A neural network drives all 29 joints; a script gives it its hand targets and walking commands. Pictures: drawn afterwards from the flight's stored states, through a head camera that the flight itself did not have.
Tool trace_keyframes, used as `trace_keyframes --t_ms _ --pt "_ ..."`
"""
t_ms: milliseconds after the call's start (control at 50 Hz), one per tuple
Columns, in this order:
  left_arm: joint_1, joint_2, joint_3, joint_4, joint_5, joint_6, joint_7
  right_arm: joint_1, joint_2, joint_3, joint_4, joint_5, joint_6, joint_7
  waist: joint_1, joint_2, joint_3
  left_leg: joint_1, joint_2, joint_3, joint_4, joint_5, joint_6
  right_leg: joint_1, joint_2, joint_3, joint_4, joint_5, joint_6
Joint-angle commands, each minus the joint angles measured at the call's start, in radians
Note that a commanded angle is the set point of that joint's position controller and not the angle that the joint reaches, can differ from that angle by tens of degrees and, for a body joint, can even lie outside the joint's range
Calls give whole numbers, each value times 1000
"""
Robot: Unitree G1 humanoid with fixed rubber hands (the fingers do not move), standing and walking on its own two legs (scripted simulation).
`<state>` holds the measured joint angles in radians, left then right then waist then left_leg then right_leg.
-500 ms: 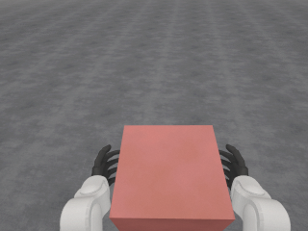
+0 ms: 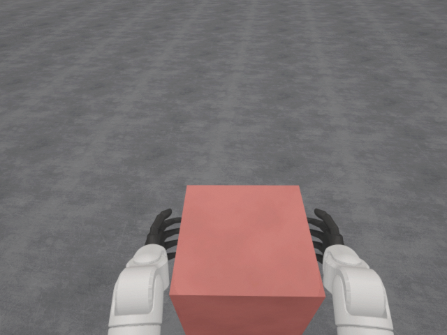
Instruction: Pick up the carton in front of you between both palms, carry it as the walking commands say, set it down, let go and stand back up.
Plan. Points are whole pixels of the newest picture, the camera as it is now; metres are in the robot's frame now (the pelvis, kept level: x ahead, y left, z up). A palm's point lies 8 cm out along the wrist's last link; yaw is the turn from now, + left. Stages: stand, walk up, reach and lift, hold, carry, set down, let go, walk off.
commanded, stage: carry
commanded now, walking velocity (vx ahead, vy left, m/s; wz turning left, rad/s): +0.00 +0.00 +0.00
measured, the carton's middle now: (242, 267) +0.27 +0.00 -0.02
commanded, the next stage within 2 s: hold in 0.56 s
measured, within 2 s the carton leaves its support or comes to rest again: neither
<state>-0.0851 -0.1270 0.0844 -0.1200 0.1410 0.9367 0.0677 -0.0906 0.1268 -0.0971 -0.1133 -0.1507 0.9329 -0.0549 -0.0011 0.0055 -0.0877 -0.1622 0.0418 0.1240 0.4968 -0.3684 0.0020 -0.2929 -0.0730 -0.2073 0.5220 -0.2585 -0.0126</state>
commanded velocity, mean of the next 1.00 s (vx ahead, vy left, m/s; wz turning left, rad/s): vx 0.00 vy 0.00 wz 0.00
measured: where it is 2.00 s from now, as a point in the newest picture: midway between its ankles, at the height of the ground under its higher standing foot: outside the picture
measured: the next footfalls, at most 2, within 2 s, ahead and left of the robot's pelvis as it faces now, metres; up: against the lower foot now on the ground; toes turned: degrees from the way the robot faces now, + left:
none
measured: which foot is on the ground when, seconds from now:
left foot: down 0.00-1.00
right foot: down 0.00-1.00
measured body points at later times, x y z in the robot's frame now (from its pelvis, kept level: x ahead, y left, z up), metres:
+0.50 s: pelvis -0.02 -0.01 +0.00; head -0.03 -0.01 +0.45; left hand +0.28 +0.15 +0.03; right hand +0.28 -0.16 +0.03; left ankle -0.07 +0.10 -0.73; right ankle +0.01 -0.11 -0.73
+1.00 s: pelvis -0.07 +0.00 +0.01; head -0.10 -0.01 +0.46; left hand +0.23 +0.15 +0.04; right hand +0.23 -0.16 +0.04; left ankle -0.07 +0.12 -0.73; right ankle +0.00 -0.12 -0.73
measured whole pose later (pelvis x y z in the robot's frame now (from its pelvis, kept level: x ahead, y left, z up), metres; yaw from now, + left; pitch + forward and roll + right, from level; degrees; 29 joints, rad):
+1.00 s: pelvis -0.07 +0.00 +0.01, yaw -1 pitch -8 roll +0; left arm -0.24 -0.15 0.20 0.23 0.24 0.68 0.00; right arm -0.24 0.15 -0.20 0.18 -0.26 0.72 -0.02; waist 0.00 0.03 0.07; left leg -0.02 -0.01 -0.01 0.40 -0.24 0.01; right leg -0.12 -0.01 -0.05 0.35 -0.09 -0.01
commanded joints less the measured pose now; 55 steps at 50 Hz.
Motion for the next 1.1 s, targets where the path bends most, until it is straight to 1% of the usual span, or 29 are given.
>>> trace_keyframes --t_ms 0,120,180,240,320,400,460,540,560,580,600,620,640,660,680,700,720,740,800,860,920,960,1000,1040,1080 --pt "-431 -646 -444 47 -133 -129 -142 -429 604 435 53 137 -131 146 -1 7 -175 -31 119 -80 -79 395 16 153 -98 110 -49 314 -3" --pt "-532 -714 -407 217 -110 -267 -194 -539 673 410 211 119 -270 197 -2 2 -203 -30 113 -86 -86 337 21 163 -100 110 -63 285 -8" --pt "-577 -780 -436 237 -123 -316 -219 -590 740 448 228 133 -318 220 0 -1 -233 -20 109 -86 -80 327 21 175 -101 109 -62 290 -10" --pt "-602 -834 -480 204 -146 -311 -234 -618 799 495 200 154 -311 236 1 -7 -253 -19 106 -85 -73 308 21 183 -103 109 -58 294 -13" --pt "-556 -864 -503 182 -158 -265 -239 -565 832 520 185 165 -263 239 -1 -8 -262 -19 108 -87 -67 304 23 173 -108 111 -57 312 -16" --pt "-538 -862 -487 180 -152 -233 -241 -543 831 501 177 159 -230 239 -2 -3 -253 -28 112 -89 -62 326 19 160 -110 109 -53 333 -14" --pt "-547 -857 -470 193 -144 -231 -243 -545 828 478 191 149 -227 241 -2 0 -240 -38 113 -90 -65 323 18 151 -110 110 -56 328 -12" --pt "-569 -872 -468 198 -146 -234 -247 -568 843 478 195 151 -231 245 -2 -1 -228 -50 111 -92 -72 299 17 148 -110 111 -63 306 -11" --pt "-460 -899 -436 199 -136 -235 -249 -454 870 470 178 155 -224 245 -10 47 -150 -38 -123 -231 -112 612 19 404 148 280 -86 591 -15" --pt "-487 -855 -434 172 -138 -254 -241 -486 834 484 114 165 -240 238 2 44 -206 -36 -112 -243 -110 656 21 486 142 304 -81 677 -8" --pt "-474 -854 -425 176 -131 -262 -235 -492 821 477 135 158 -240 233 -2 29 -197 -39 -115 -247 -126 621 19 513 140 308 -91 680 -4" --pt "-473 -852 -432 153 -118 -266 -234 -475 815 467 148 138 -243 224 0 18 -183 -71 -120 -249 -142 590 15 562 135 309 -94 693 -8" --pt "-467 -826 -395 201 -90 -265 -234 -469 807 441 174 119 -244 224 7 -5 -168 -33 -123 -233 -165 487 23 521 125 306 -131 571 -9" --pt "-493 -842 -401 189 -95 -277 -237 -508 810 459 159 129 -251 226 5 -1 -131 -44 -118 -238 -166 467 22 503 131 299 -128 532 -6" --pt "-509 -846 -406 190 -105 -281 -237 -519 814 462 151 132 -254 225 3 -3 -141 -45 -121 -235 -165 478 22 529 136 304 -127 553 -2" --pt "-511 -840 -419 180 -122 -283 -237 -507 814 475 136 136 -255 222 -1 -6 -148 -47 -121 -237 -166 530 20 558 142 298 -123 605 7" --pt "-529 -835 -415 198 -125 -284 -240 -527 814 468 142 136 -254 224 -4 -8 -182 -21 -122 -234 -181 442 21 560 145 293 -134 507 8" --pt "-537 -851 -418 203 -125 -285 -244 -544 828 478 148 133 -251 228 6 -19 -172 -38 -123 -234 -187 407 21 540 150 287 -135 463 9" --pt "-536 -859 -409 226 -121 -286 -245 -530 840 483 154 133 -250 231 2 -25 -185 -37 -123 -235 -190 414 22 560 152 292 -133 479 12" --pt "-566 -857 -395 251 -108 -287 -249 -536 838 449 196 114 -250 233 -1 -4 -140 -62 -115 -236 -207 310 25 535 150 287 -147 354 3" --pt "-617 -872 -367 300 -90 -287 -257 -579 846 406 259 97 -249 249 1 29 -53 -138 -95 -238 -234 138 35 493 146 278 -147 189 -7" --pt "-656 -893 -352 335 -85 -293 -265 -625 859 386 292 98 -251 265 2 49 -17 -204 -78 -246 -258 38 47 501 149 266 -129 119 -5" --pt "-763 -904 -301 406 -67 -311 -274 -746 866 334 363 85 -264 281 6 61 24 -277 -63 -250 -263 -82 62 496 152 252 -101 30 -6" --pt "-891 -905 -188 548 -17 -346 -286 -925 878 259 463 54 -293 296 15 56 52 -323 -61 -236 -234 -213 75 458 151 247 -75 -102 -3" --pt "-1048 -881 -73 670 42 -388 -297 -1081 879 152 571 5 -322 295 15 25 30 -309 -83 -202 -171 -262 74 420 150 260 -76 -217 -2"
